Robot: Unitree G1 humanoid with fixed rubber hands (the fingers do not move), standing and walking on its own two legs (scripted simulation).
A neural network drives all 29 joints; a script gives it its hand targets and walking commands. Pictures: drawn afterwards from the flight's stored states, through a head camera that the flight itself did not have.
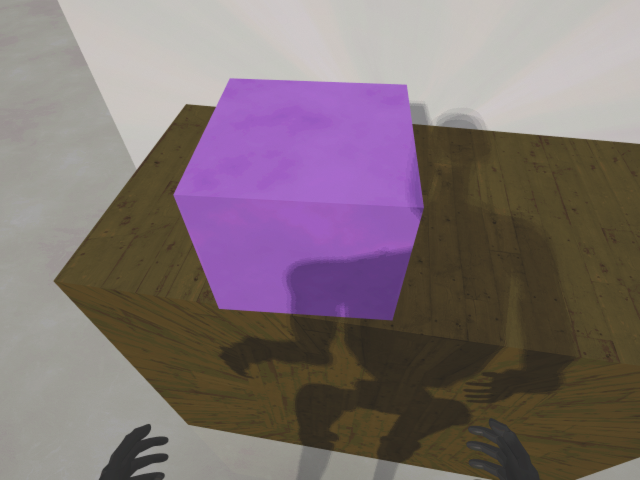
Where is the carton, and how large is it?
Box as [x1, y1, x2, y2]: [173, 78, 423, 319]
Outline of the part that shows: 230,78 173,194 218,307 228,309 392,319 423,208 406,85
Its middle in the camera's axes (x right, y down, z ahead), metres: -0.02 -0.05 +0.54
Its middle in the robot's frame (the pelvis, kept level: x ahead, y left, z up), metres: +0.46 +0.04 +0.10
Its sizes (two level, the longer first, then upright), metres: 0.248 0.242 0.222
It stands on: a pedestal, 0.77 m high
